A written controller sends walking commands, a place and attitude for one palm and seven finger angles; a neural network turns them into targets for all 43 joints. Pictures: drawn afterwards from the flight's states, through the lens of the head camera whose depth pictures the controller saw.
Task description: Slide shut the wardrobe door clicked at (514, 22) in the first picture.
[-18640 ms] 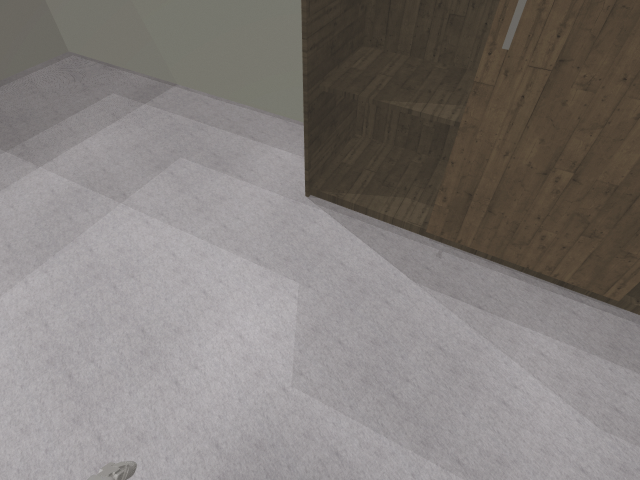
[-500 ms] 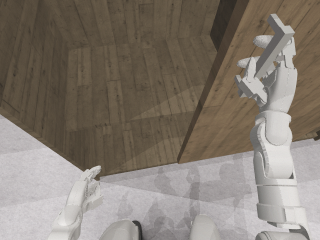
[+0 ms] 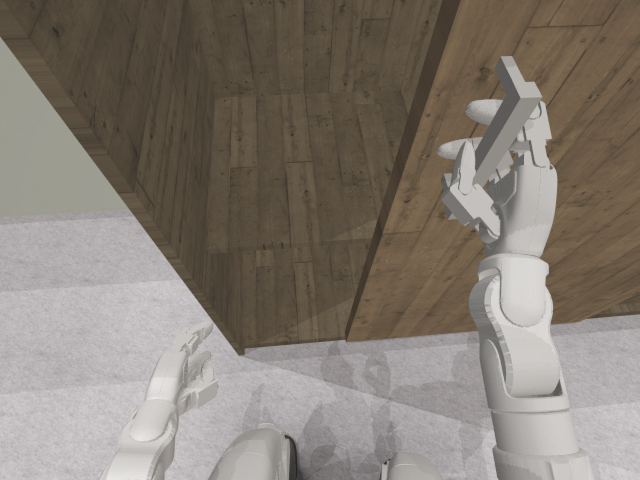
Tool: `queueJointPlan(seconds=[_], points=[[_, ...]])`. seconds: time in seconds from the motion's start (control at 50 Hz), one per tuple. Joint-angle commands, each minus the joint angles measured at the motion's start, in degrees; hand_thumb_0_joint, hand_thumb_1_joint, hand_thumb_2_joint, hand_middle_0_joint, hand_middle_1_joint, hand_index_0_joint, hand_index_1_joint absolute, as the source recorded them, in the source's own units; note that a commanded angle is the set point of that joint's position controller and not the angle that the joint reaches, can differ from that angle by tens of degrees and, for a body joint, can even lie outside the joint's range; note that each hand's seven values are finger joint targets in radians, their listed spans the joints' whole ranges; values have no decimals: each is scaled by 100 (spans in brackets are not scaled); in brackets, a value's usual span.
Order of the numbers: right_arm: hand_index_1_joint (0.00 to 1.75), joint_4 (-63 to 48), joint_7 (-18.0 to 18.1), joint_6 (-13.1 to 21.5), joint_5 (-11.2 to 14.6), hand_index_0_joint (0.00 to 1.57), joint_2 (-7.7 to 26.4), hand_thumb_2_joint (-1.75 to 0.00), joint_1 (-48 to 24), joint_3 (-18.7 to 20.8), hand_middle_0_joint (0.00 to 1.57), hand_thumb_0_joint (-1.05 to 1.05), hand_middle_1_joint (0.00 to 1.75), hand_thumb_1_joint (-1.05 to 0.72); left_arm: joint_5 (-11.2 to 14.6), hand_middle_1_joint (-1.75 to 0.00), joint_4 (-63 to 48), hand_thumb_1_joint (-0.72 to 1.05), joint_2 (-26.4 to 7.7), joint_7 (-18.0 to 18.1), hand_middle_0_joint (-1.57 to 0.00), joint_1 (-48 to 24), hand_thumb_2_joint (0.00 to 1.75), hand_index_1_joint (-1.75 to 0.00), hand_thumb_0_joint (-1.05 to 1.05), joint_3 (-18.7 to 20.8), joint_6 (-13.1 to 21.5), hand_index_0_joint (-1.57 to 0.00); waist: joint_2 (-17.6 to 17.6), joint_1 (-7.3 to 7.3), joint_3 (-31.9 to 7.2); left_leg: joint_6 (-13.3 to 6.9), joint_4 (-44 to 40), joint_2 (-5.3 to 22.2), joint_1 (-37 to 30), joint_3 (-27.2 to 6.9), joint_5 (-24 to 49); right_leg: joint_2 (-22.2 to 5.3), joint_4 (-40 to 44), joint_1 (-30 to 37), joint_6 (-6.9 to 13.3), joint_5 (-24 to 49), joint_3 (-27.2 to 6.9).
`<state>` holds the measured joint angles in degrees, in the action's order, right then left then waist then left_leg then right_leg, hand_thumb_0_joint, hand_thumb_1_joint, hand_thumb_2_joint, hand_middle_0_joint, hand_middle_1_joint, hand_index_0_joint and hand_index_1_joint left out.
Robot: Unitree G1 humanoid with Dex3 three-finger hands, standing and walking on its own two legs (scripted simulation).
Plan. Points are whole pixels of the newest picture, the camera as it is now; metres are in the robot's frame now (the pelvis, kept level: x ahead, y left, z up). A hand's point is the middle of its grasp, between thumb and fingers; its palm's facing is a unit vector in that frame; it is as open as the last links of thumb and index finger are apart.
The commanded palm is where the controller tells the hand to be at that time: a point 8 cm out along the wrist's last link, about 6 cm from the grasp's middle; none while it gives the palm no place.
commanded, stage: step sideways, sliding the door along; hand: right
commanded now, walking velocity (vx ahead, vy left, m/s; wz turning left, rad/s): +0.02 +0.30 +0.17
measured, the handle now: (477, 149) +0.41 -0.15 +0.16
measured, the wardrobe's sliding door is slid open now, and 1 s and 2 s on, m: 0.30 0.00 0.00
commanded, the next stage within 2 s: stop walking and hold the door there in 1.32 s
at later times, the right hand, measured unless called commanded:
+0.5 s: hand (257, 209) +0.34 +0.07 +0.16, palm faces -0.09 +0.99 -0.15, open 6.1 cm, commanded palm +0.33 +0.04 +0.16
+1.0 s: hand (118, 214) +0.33 +0.19 +0.16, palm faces +0.05 +0.99 -0.10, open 6.1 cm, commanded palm +0.30 +0.20 +0.16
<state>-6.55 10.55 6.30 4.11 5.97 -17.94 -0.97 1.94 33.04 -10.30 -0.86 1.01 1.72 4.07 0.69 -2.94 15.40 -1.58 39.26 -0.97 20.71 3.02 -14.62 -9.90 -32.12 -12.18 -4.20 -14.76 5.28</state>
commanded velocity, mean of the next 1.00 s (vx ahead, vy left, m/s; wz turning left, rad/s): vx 0.15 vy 0.29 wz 0.02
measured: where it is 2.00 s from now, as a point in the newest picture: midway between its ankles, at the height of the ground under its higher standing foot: outside the picture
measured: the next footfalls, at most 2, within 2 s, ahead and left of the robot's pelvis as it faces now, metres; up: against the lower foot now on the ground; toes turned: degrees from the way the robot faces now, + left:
left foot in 0.14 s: +0.03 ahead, +0.17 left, +0.00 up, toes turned +8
right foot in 0.32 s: +0.02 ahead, -0.13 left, +0.00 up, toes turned -5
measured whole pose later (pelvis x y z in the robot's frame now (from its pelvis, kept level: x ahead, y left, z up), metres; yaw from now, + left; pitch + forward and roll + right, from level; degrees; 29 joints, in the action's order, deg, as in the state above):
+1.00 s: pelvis -0.11 +0.28 +0.00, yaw +10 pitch -2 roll +3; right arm 23.6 9.0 2.3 4.1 11.4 -38.0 2.4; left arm 2.8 38.1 -10.8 1.1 13.2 0.3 -0.8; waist 4.1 -6.6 9.8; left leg 1.0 46.3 5.2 24.0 -0.2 -19.9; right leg -17.5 -31.5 -13.4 -5.7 -15.6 1.2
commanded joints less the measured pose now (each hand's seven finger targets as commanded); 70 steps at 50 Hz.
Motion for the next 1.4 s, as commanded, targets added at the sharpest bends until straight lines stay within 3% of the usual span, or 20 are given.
queueJointPlan(seconds=[0.0,0.1,0.18,0.26,0.34,0.4,0.46,0.56,0.68,0.7,0.72,0.74,0.82,0.96,1.04,1.08,1.14,1.18,1.22,1.38], points=[[140,-2140,-770,962,-301,45,-611,-90,-2773,-1783,45,0,140,-90,-95,-30,-940,90,-647,-179,-20,-324,90,-30,0,277,175,-20,1702,437,-3140,117,1346,404,-93,-485,-1189,-2005,505,1678,1374,5139,-729],[140,-1497,-805,816,-420,45,-480,-90,-3020,-1725,45,0,140,-90,81,-30,-964,90,-620,-134,-20,-185,90,-30,0,202,-9,-20,796,507,-3189,115,-993,350,-1118,-16,1069,-1243,-812,1606,754,3954,-124],[140,-1185,-727,680,-360,45,-6,-90,-2495,-1316,45,0,140,-90,46,-30,-774,90,-422,80,-20,-171,90,-30,0,225,-19,-20,-1754,476,-3424,-719,-1018,1510,-2352,-1724,6415,372,-2074,-392,281,-1494,-350],[140,-1574,-575,778,-237,45,311,-90,-2815,-911,45,0,140,-90,-85,-30,-462,90,-417,213,-20,-235,90,-30,0,216,-23,-20,-694,625,-3760,-318,-283,1071,-2099,-1023,4979,-8,508,838,355,947,-137],[140,-1148,-792,744,-256,45,373,-90,-2858,-667,45,0,140,-90,-186,-30,-652,90,-634,53,-20,-247,90,-30,0,294,-166,-20,1599,398,-3076,177,579,249,-388,-461,-1052,-2087,851,1343,1433,4431,-1178],[140,-818,-855,694,-322,45,289,-90,-3258,-725,45,0,140,-90,-71,-30,-620,90,-586,1,-20,-125,90,-30,0,207,-187,-20,1279,441,-3149,76,-599,282,-1260,-278,130,-1615,-340,1107,991,4096,-434],[140,-124,-832,500,-297,45,588,-90,-3271,-471,45,0,140,-90,60,-30,-662,90,-453,125,-20,-61,90,-30,0,249,-231,-20,-1664,501,-3340,-485,-1957,1227,-1845,-2020,3547,388,-2320,-191,286,-1169,134],[140,-197,-528,608,-213,45,784,-90,-3359,-102,45,0,140,-90,-146,-30,-223,90,-461,300,-20,97,90,-30,0,100,-135,-20,-814,373,-3629,-764,-1679,1227,-2826,-1699,4018,654,-2224,-1052,236,-1431,-302],[140,-61,-438,599,-236,45,954,-90,-3516,-76,45,0,140,-90,-36,-30,-301,90,-589,409,-20,270,90,-30,0,110,-33,-20,-810,373,-3727,1037,-1721,495,-1900,-1212,3119,855,1160,921,535,-168,471],[140,-45,-489,607,-203,45,817,-90,-3643,-283,45,0,140,-90,1,-30,-255,90,-729,427,-20,451,90,-30,0,167,31,-20,20,576,-3742,1410,-372,164,-1049,-934,3117,258,2141,2035,869,634,152],[140,145,-526,625,-40,45,689,-90,-3672,-284,45,0,140,-90,-132,-30,-454,90,-1019,380,-20,259,90,-30,0,267,62,-20,1877,627,-3467,1162,2393,-271,675,-606,80,-1902,2094,2409,1887,2345,-2136],[140,590,-535,565,4,45,549,-90,-3581,-271,45,0,140,-90,-210,-30,-662,90,-918,270,-20,-184,90,-30,0,177,-71,-20,1802,265,-3134,388,4954,-227,1205,-1382,-1266,-2912,1816,1792,2371,3564,-3218],[140,602,-658,397,-129,45,547,-90,-4292,-175,45,0,140,-90,-193,-30,-160,90,-888,292,-20,294,90,-30,0,176,-378,-20,134,207,-2578,99,4462,483,2695,-1380,-1157,-2142,834,1806,1939,2787,-1577],[140,1293,-773,275,-86,45,-492,-90,-5346,-1198,45,0,140,-90,205,-30,-403,90,-845,201,-20,611,90,-30,0,95,-65,-20,1865,566,-3152,306,-449,37,-565,691,-368,-672,51,987,891,1604,-92],[140,1394,-527,305,-130,45,340,-90,-5430,-810,45,0,140,-90,297,-30,-96,90,-584,242,-20,524,90,-30,0,50,52,-20,-105,547,-3418,-71,-1715,787,-2353,-230,2145,328,-1738,-281,419,-101,143],[140,1627,-460,236,-130,45,740,-90,-5604,-394,45,0,140,-90,171,-30,117,90,-786,394,-20,320,90,-30,0,150,-119,-20,-3133,305,-3065,-647,-1809,1344,-2248,-1535,1983,642,-3176,-1277,398,-1595,-253],[140,1161,-368,206,64,45,139,-90,-5490,-799,45,0,140,-90,198,-30,311,90,-740,450,-20,470,90,-30,0,43,-100,-20,-530,808,-3209,-290,270,997,-1509,-116,2647,548,651,669,567,262,-196],[140,1003,-529,349,221,45,-95,-90,-5174,-929,45,0,140,-90,116,-30,-78,90,-948,261,-20,358,90,-30,0,274,-133,-20,1753,668,-3340,167,2501,261,1128,-180,-1263,-1757,1230,2822,1528,3301,-2960],[140,900,-611,474,149,45,328,-90,-5300,-626,45,0,140,-90,213,-30,-25,90,-797,115,-20,300,90,-30,0,278,-236,-20,1372,625,-2692,174,2676,517,1823,-540,-1486,-1757,710,2626,1976,3882,-2465],[140,596,-683,407,-4,45,1100,-90,-4370,-102,45,0,140,-90,267,-30,-510,90,-985,21,-20,312,90,-30,0,255,-178,-20,1385,409,-3180,260,-1171,-16,-1685,420,1109,-563,-1094,1350,608,3052,-76]])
